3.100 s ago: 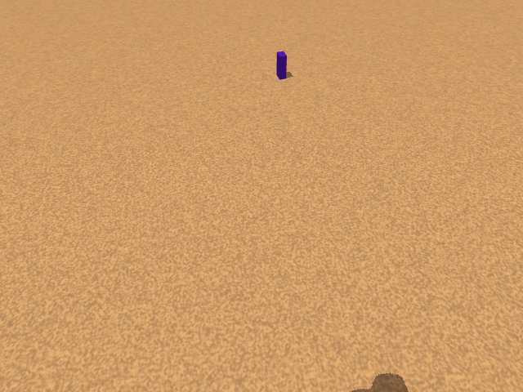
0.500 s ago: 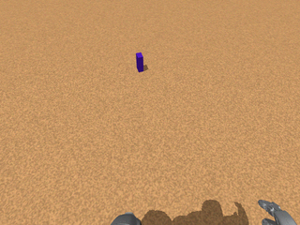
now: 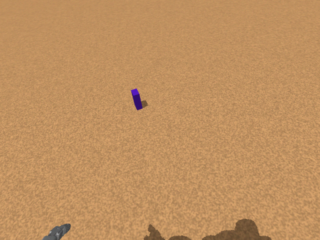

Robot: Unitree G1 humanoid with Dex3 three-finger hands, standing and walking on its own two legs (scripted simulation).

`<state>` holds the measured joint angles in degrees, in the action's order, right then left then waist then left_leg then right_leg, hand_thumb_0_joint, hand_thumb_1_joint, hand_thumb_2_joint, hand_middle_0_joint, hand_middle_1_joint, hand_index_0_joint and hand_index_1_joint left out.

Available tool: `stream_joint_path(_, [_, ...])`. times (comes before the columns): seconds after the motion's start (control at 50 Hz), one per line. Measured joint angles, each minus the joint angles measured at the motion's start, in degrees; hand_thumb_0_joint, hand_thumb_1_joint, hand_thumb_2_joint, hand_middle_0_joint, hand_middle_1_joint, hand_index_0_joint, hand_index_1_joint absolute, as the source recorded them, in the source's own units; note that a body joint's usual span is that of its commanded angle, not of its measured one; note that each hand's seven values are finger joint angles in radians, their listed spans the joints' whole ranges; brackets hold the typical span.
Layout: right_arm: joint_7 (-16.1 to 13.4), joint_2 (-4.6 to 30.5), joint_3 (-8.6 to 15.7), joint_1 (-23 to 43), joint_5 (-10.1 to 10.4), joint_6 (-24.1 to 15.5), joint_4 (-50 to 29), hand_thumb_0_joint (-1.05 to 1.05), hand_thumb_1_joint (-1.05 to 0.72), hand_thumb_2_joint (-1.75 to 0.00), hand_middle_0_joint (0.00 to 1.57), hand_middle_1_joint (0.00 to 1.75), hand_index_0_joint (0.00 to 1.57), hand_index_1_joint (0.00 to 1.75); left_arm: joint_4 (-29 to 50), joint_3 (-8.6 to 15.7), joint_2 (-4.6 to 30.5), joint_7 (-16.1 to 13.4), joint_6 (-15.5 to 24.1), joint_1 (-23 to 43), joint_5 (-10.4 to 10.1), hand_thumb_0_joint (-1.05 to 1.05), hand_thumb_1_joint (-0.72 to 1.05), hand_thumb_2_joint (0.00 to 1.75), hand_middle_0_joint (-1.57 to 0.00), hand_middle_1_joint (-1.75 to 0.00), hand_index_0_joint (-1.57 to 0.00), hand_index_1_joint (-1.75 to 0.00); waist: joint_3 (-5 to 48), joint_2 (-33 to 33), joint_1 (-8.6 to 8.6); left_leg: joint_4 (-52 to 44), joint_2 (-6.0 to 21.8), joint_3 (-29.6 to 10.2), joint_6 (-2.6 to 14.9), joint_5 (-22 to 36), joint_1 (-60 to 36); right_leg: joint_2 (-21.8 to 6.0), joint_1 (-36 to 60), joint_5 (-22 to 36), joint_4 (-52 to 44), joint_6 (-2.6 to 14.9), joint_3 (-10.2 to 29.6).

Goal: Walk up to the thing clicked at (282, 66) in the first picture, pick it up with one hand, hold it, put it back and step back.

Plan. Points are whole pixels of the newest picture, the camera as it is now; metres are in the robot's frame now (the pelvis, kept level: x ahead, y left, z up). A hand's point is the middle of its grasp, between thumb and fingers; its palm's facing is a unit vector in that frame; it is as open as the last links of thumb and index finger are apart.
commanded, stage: walk up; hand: left
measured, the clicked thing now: (136, 99) +1.28 +0.29 -0.67
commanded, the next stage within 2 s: none
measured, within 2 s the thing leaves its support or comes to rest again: neither
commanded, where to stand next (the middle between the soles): +0.92 +0.07 m, yaw -2 degrees
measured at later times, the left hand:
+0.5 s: hand (70, 200) +0.27 +0.33 -0.15, palm faces -0.06 -0.94 -0.33, open 7.4 cm
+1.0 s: hand (97, 129) +0.53 +0.28 -0.11, palm faces -0.05 -0.92 -0.39, open 7.4 cm
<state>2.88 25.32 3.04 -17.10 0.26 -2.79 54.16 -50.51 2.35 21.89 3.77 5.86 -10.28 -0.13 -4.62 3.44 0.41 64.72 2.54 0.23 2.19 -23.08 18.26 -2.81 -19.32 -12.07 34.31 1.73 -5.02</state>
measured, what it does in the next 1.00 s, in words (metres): walks ahead: left foot, then right foot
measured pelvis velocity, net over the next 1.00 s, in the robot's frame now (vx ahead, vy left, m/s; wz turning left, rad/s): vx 0.44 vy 0.02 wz -0.02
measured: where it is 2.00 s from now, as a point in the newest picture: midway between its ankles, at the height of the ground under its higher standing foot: (165, 152)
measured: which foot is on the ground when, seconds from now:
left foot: up 0.00-0.30, down 0.32-0.78, up 0.80-1.00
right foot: down 0.00-0.32, up 0.34-0.74, down 0.76-1.00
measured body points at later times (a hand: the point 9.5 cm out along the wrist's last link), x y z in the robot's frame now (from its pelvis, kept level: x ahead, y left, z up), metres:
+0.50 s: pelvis +0.23 +0.05 +0.01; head +0.24 +0.08 +0.46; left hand +0.28 +0.38 -0.12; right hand +0.32 -0.27 -0.08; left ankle +0.27 +0.15 -0.73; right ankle +0.23 -0.10 -0.66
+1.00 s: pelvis +0.44 +0.02 +0.01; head +0.47 -0.01 +0.46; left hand +0.53 +0.33 -0.08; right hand +0.51 -0.30 -0.12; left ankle +0.49 +0.16 -0.68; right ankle +0.47 -0.10 -0.73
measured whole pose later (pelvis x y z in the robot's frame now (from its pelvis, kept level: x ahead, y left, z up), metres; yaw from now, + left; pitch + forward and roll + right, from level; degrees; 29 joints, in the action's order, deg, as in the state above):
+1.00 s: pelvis +0.44 +0.02 +0.01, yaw -1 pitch -2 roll +0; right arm 3.9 24.8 3.1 -14.5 -0.4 -2.4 51.1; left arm -49.5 1.4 21.8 2.8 5.4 -14.3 0.5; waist -5.1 3.9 -0.8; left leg 52.7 4.2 0.5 0.8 -19.9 26.4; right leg -2.1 -13.7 -13.1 28.9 1.6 -5.1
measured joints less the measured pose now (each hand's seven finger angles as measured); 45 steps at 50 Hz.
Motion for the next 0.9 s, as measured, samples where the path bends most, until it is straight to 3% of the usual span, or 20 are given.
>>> stream_joint_path(0.12, [1.83,-0.14,0.5,2.54,-0.86,-0.04,-1.45,0.0,-0.91,-0.9,0.21,0.3,0.2,0.3,-0.88,-0.56,-0.19,-0.17,-0.23,-4.86,0.5,0.01,0.9,0.9,-0.21,-0.3,-0.2,-0.3,0.8,0.82,-1.22,-11.37,3.0,-0.04,-1.52,8.06,10.34,1.61,7.73,-0.23,-8.43,0.2,-0.52])
stream_joint_path(0.18, [2.47,-0.38,0.74,3.34,-1.44,0.38,-1.36,0.0,-0.91,-0.9,0.21,0.3,0.2,0.3,-1.02,-0.13,0.68,-0.12,-0.21,-6.96,0.76,0.01,0.9,0.9,-0.21,-0.3,-0.2,-0.3,1.02,0.28,-2.09,-20.11,4.03,0.56,-2.27,10.83,11.68,2.02,10.69,-1.93,-9.95,-0.17,-0.83])
stream_joint_path(0.26, [2.98,-0.63,1.03,4.48,-1.62,0.25,-1.08,0.0,-0.91,-0.9,0.21,0.3,0.2,0.3,-1.43,0.33,2.23,-0.18,-0.48,-9.15,0.83,0.01,0.9,0.9,-0.21,-0.3,-0.2,-0.3,1.03,-0.73,-3.15,-29.18,4.11,1.44,-1.9,15.38,9.82,2.05,13.95,-6.18,-8.78,-1.56,-1.16])
stream_joint_path(0.32, [2.88,-0.7,1.31,4.69,-1.64,-0.65,-1.58,0.0,-0.9,-0.9,0.21,0.3,0.2,0.3,-2.24,0.48,3.52,-0.43,-1.17,-10.72,1.03,0.01,0.9,0.9,-0.21,-0.3,-0.2,-0.3,1.8,-2.46,-3.19,-31.85,2.52,2.94,-1.04,15.4,5.75,0.46,14.65,-12.24,-3.04,-2.35,-0.73])
stream_joint_path(0.34, [2.53,-1.03,1.47,5.13,-1.87,-1.19,-1.88,0.0,-0.9,-0.9,0.21,0.3,0.2,0.3,-2.73,0.56,3.89,-0.74,-1.56,-10.63,1.03,0.01,0.9,0.9,-0.21,-0.3,-0.2,-0.3,1.35,-4.05,-3.07,-29.97,1.39,4.03,-0.92,14.28,5.4,-1.25,13.01,-13.95,2.61,-1.44,0.17])
stream_joint_path(0.38, [1.93,-1.44,1.53,5.45,-1.45,-2.04,-3.19,0.0,-0.91,-0.9,0.21,0.3,0.2,0.3,-3.76,0.35,3.59,-1.4,-2.48,-9.7,0.67,0.01,0.9,0.9,-0.21,-0.3,-0.2,-0.3,0.62,-4.66,-2.17,-27.24,0.9,4.67,-0.54,10.96,4.67,-0.06,7.0,-15.11,17.51,0.16,3.93])
stream_joint_path(0.42, [1.43,-2.27,1.04,5.12,-0.74,-2.23,-3.9,0.0,-0.91,-0.9,0.21,0.3,0.2,0.3,-4.17,-0.3,3.8,-1.6,-2.72,-8.68,0.39,0.01,0.9,0.9,-0.2,-0.3,-0.2,-0.3,0.33,-5.43,-1.48,-28.78,0.6,5.2,-0.23,9.91,2.09,1.24,1.06,-12.64,27.02,0.88,5.9])
stream_joint_path(0.46, [1.05,-2.89,0.33,4.33,-0.46,-2.2,-4.08,0.0,-0.9,-0.9,0.21,0.3,0.2,0.3,-4.04,-0.47,3.99,-1.28,-2.39,-7.94,0.12,0.01,0.9,0.9,-0.2,-0.3,-0.2,-0.3,0.39,-6.38,-1.1,-32.0,0.04,5.98,-0.21,9.94,-1.21,0.5,-3.46,-9.55,28.43,0.8,5.95])
stream_joint_path(0.56, [0.82,-2.81,-0.33,1.62,-0.57,-2.33,-3.85,0.0,-0.9,-0.9,0.21,0.3,0.21,0.3,-3.18,-0.25,3.64,0.13,-2.51,-6.04,0.54,0.01,0.9,0.9,-0.2,-0.3,-0.2,-0.3,0.61,-6.6,-0.24,-38.07,-1.09,7.08,0.2,9.06,-7.94,-2.7,-9.82,-4.63,18.9,-1.18,4.7])
stream_joint_path(0.66, [0.95,-1.65,-0.08,-1.14,-0.51,-2.09,-3.34,0.0,-0.9,-0.9,0.21,0.3,0.21,0.3,-2.93,0.12,2.83,1.08,-2.95,-3.76,0.98,0.01,0.9,0.9,-0.2,-0.3,-0.2,-0.3,0.49,-5.02,0.85,-39.97,-1.4,7.24,-0.71,5.96,-12.71,-4.01,-10.25,2.21,6.46,-1.22,3.5])
stream_joint_path(0.76, [0.59,-0.81,0.13,-3.46,-0.39,-1.03,-3.18,0.0,-0.9,-0.9,0.21,0.3,0.21,0.3,-2.51,0.57,2.61,0.91,-2.06,-2.09,0.96,0.01,0.9,0.9,-0.2,-0.3,-0.2,-0.3,0.76,-3.37,1.59,-34.42,-0.36,6.92,-2.69,-1.57,-14.94,-1.72,-4.19,5.1,-2.92,-0.04,1.75])
stream_joint_path(0.8, [0.05,-0.43,0.19,-3.0,-0.28,-0.28,-2.63,0.0,-0.9,-0.9,0.21,0.3,0.21,0.3,-1.96,0.9,1.62,0.15,-1.09,-0.98,1.11,0.01,0.9,0.9,-0.2,-0.3,-0.2,-0.3,-0.15,-0.85,1.33,-23.48,1.71,4.83,-1.24,-4.21,-11.72,0.16,-3.59,3.1,0.02,-0.35,0.47])
stream_joint_path(0.86, [-0.37,-0.61,-0.39,-1.14,-0.16,0.62,-1.81,0.01,-0.9,-0.9,0.21,0.3,0.2,0.3,-0.2,0.16,0.49,-0.51,-0.28,-0.58,0.24,0.01,0.9,0.9,-0.2,-0.3,-0.2,-0.3,-1.06,-0.47,0.25,-5.34,-0.78,1.41,-0.13,-4.04,-3.15,-0.03,-1.69,0.06,1.16,-0.06,0.44])
stream_joint_path(0.9, [-0.3,-0.44,-0.54,0.17,0.04,0.63,-1.77,0.01,-0.91,-0.9,0.21,0.3,0.2,0.3,0.59,-0.43,-0.28,-0.87,-0.16,-1.23,0.01,0.01,0.9,0.9,-0.2,-0.3,-0.2,-0.3,-1.19,0.04,-0.44,-2.02,-0.98,0.78,-0.05,-1.77,1.49,0.04,0.8,-0.02,-1.16,-0.05,0.44])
